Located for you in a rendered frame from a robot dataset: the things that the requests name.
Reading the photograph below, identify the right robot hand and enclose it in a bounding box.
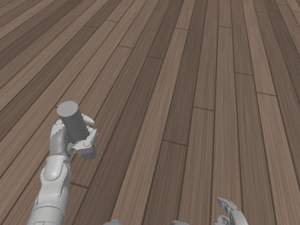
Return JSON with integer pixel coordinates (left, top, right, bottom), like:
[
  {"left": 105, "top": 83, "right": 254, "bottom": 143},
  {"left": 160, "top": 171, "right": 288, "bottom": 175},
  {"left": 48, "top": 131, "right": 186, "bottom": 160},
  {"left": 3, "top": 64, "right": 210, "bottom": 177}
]
[{"left": 215, "top": 197, "right": 248, "bottom": 225}]

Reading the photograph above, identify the left robot arm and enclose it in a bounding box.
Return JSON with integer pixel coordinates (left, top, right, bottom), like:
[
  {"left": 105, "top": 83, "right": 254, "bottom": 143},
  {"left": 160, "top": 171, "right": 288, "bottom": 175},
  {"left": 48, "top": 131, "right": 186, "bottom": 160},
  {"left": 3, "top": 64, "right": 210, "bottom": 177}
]
[{"left": 26, "top": 154, "right": 72, "bottom": 225}]

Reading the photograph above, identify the left robot hand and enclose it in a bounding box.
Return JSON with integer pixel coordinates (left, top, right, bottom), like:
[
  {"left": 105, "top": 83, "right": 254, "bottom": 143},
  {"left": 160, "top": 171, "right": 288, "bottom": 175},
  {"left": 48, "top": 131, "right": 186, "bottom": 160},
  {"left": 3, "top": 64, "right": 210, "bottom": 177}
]
[{"left": 49, "top": 114, "right": 99, "bottom": 159}]

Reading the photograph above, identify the can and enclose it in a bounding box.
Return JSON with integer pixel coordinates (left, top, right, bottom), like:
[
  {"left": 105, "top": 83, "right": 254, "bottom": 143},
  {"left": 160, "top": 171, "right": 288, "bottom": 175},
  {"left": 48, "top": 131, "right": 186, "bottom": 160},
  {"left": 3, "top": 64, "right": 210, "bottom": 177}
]
[{"left": 57, "top": 101, "right": 97, "bottom": 161}]

